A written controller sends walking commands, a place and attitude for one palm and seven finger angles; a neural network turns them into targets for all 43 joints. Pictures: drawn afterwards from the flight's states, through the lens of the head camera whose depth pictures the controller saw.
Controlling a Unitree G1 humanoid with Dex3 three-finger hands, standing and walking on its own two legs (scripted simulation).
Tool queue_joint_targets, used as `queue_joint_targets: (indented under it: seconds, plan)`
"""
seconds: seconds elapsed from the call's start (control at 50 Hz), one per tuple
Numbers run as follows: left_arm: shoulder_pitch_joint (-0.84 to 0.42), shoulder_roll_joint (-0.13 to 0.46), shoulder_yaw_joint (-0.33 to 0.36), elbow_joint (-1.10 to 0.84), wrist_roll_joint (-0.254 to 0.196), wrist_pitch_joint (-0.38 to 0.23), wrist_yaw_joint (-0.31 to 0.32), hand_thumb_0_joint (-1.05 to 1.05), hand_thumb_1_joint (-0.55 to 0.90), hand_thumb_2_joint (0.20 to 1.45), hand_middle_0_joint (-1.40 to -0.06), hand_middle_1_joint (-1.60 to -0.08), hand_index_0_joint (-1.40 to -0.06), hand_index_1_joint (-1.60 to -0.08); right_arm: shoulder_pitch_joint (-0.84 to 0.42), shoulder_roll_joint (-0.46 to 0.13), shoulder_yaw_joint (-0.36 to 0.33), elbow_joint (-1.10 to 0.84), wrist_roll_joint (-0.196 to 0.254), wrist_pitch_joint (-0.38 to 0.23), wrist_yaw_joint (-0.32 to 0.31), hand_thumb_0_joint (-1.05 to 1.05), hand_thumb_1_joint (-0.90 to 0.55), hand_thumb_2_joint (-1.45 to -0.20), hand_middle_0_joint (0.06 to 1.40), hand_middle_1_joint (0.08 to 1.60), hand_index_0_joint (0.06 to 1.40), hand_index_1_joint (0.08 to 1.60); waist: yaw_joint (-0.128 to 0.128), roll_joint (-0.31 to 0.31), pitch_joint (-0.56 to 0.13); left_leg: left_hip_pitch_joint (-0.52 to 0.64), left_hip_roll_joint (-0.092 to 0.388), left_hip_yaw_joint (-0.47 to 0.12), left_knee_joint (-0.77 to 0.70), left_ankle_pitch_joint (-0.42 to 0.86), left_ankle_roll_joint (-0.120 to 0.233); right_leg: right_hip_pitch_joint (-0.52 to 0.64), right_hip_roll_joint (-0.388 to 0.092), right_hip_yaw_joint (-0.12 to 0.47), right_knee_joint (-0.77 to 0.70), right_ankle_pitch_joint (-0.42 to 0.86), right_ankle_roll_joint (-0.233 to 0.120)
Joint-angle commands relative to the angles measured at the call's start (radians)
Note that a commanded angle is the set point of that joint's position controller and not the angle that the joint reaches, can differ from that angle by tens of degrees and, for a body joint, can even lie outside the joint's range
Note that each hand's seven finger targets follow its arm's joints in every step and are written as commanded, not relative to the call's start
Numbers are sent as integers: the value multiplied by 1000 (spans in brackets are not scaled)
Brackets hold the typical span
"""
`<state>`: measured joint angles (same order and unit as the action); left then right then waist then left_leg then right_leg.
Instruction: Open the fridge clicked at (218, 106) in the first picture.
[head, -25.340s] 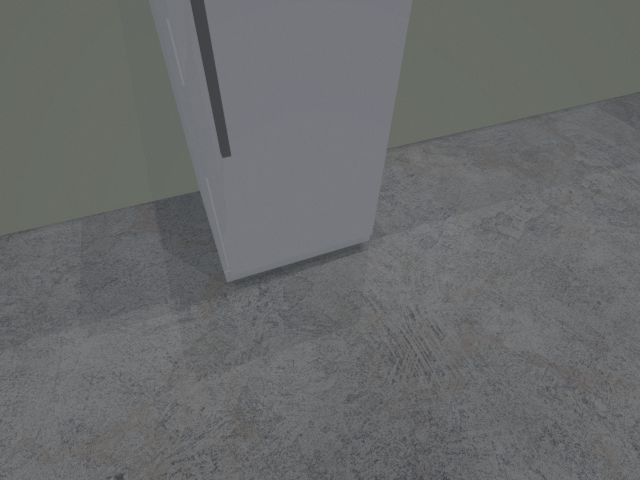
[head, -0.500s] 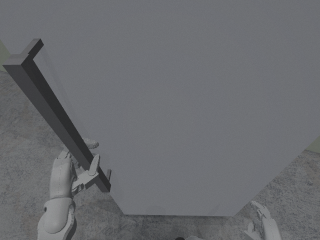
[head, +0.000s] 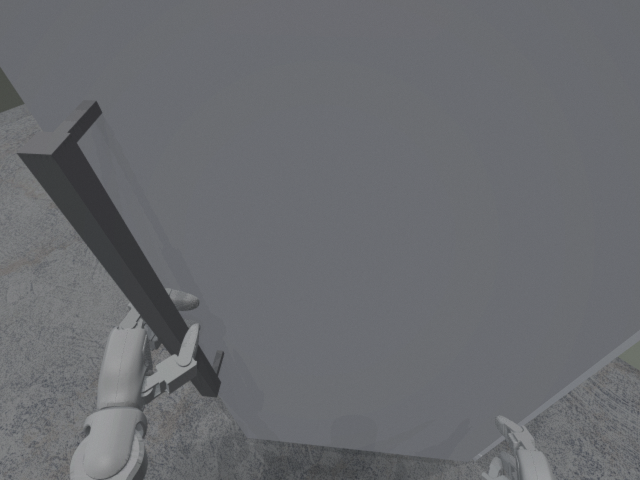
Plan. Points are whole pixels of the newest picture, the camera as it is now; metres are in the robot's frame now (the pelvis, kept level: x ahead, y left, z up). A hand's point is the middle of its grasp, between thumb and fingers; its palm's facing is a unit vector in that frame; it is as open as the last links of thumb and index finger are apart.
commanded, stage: walk backward, drawing the door open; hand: left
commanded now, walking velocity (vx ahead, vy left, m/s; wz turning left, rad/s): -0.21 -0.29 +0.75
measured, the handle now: (169, 298) +0.29 +0.18 +0.10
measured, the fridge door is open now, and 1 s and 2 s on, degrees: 40 72 75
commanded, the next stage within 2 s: stop walking and hold the door back in 1.04 s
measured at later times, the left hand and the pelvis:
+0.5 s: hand out of the picture +0.10 +0.12 +0.06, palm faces +0.57 -0.75 -0.33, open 6.2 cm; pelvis -0.05 -0.16 +0.00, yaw +19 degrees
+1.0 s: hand out of the picture -0.03 +0.05 +0.06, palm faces +0.73 -0.63 -0.26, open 5.9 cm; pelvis -0.11 -0.25 +0.01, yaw +35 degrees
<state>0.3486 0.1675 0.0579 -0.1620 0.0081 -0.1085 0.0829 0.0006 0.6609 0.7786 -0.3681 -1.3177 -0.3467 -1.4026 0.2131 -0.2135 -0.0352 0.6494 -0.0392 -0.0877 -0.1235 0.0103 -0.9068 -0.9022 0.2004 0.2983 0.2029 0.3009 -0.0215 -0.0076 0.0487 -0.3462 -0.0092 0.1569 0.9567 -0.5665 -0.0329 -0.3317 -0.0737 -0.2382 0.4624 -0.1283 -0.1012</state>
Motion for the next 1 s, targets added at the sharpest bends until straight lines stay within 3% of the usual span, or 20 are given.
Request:
queue_joint_targets:
  seconds: [0.0,0.02,0.04,0.06,0.1,0.18,0.28,0.34,0.36,0.4,0.42,0.44,0.5,0.62,0.72,0.74,0.76,0.78,0.88,0.98]
  plan:
    - [-82,118,60,-273,4,-60,14,0,900,900,-450,-1400,-450,-1400,15,-45,-3,-179,6,-75,-6,0,-900,-900,200,300,200,300,-23,-56,-194,225,19,18,-569,154,41,48,-114,105,-132,-117,86]
    - [-100,115,38,-288,4,-72,10,0,900,900,-450,-1400,-450,-1400,52,-62,-2,-196,4,-74,-6,0,-900,-900,200,300,200,300,-60,132,-174,340,101,-92,-753,290,66,-56,-47,69,116,-118,156]
    - [-84,138,53,-312,17,-95,15,0,900,900,-450,-1400,-450,-1400,7,-106,-17,-243,-13,-65,-1,0,-900,-900,200,300,200,300,-27,377,-146,391,381,-483,-785,437,153,-256,7,108,437,-318,199]
    - [-54,147,57,-356,37,-114,22,0,900,900,-450,-1400,-450,-1400,-32,-123,-23,-249,-19,-68,12,0,-900,-900,200,300,200,300,18,315,-140,350,582,-755,-776,729,285,-347,27,223,702,-394,208]
    - [-44,157,78,-351,35,-108,0,0,900,900,-450,-1400,-450,-1400,-77,-112,-34,-212,-10,-71,23,0,-900,-900,200,300,200,300,2,222,-35,189,490,-626,-746,595,227,-354,-2,315,694,-271,164]
    - [-34,81,18,-278,15,-56,15,0,900,900,-450,-1400,-450,-1400,-31,-119,-28,-162,12,-97,31,0,-900,-900,200,300,200,300,18,228,-43,167,290,-311,-666,611,123,-188,57,208,527,-202,172]
    - [-3,117,70,-279,-6,-73,32,0,900,900,-450,-1400,-450,-1400,-38,-113,-26,-150,15,-123,29,0,-900,-900,200,300,200,300,-5,322,-90,145,247,-357,-671,533,127,-3,108,160,207,-286,182]
    - [36,176,137,-275,-12,-94,40,0,900,900,-450,-1400,-450,-1400,-58,-100,-27,-146,19,-124,39,0,-900,-900,200,300,200,300,13,288,-105,66,163,-336,-570,462,86,162,124,136,-77,-98,187]
    - [28,203,151,-284,-13,-101,41,0,900,900,-450,-1400,-450,-1400,-66,-80,-20,-152,25,-116,44,0,-900,-900,200,300,200,300,14,201,-115,41,114,-312,-509,413,56,204,90,159,-173,-28,180]
    - [21,313,243,-260,-11,-98,53,0,900,900,-450,-1400,-450,-1400,-105,-35,-12,-168,32,-86,49,0,-900,-900,200,300,200,300,17,-140,-148,-127,-22,-134,-165,53,-9,217,-184,327,-134,355,70]
    - [112,284,280,-138,-29,-79,50,0,900,900,-450,-1400,-450,-1400,-86,-48,-43,-152,38,-84,36,0,-900,-900,200,300,200,300,55,-349,-239,-153,-45,-155,148,-44,-1,198,-278,404,-142,260,-16]
    - [112,282,267,-107,-40,-60,41,0,900,900,-450,-1400,-450,-1400,-76,-68,-55,-151,34,-92,38,0,-900,-900,200,300,200,300,49,-352,-243,-196,-44,-211,287,-74,-8,186,-291,463,-134,254,-26]
    - [27,260,252,-111,-27,-104,39,0,900,900,-450,-1400,-450,-1400,-129,-36,-8,-142,20,-77,21,0,-900,-900,200,300,200,300,30,-121,-164,-229,6,-131,368,18,-43,210,-238,251,-71,416,-73]
    - [-39,259,253,-178,-37,-101,54,0,900,900,-450,-1400,-450,-1400,-123,-63,-9,-184,16,-60,-8,0,-900,-900,200,300,200,300,46,-185,-136,-46,33,-88,-4,-12,5,158,-265,256,-165,119,-82]
    - [-20,250,237,-296,-42,-103,65,0,900,900,-450,-1400,-450,-1400,-43,-78,3,-202,13,-45,1,0,-900,-900,200,300,200,300,2,38,-215,156,23,-65,-539,287,16,167,-178,170,6,124,-5]
    - [-34,254,224,-329,-49,-105,69,0,900,900,-450,-1400,-450,-1400,-36,-103,-6,-223,26,-35,2,0,-900,-900,200,300,200,300,-11,164,-219,266,89,-165,-647,468,35,96,-112,128,160,70,57]
    - [-49,264,220,-387,-52,-121,75,0,900,900,-450,-1400,-450,-1400,-63,-134,-10,-250,24,-40,8,0,-900,-900,200,300,200,300,15,401,-205,355,329,-501,-681,904,154,-119,27,99,362,-240,144]
    - [29,239,192,-314,-33,-127,68,0,900,900,-450,-1400,-450,-1400,-61,-95,4,-212,14,-58,18,0,-900,-900,200,300,200,300,32,390,-191,324,466,-653,-681,1141,245,-199,45,201,541,-473,152]
    - [-36,182,141,-230,-21,-88,70,0,900,900,-450,-1400,-450,-1400,-38,-109,-14,-150,32,-76,38,0,-900,-900,200,300,200,300,16,232,-133,264,269,-355,-603,992,166,-134,71,206,507,-306,160]
    - [-62,188,136,-200,-46,-69,69,0,900,900,-450,-1400,-450,-1400,-32,-116,1,-145,27,-85,27,0,-900,-900,200,300,200,300,4,272,-158,239,253,-380,-643,833,176,-36,103,193,343,-339,164]
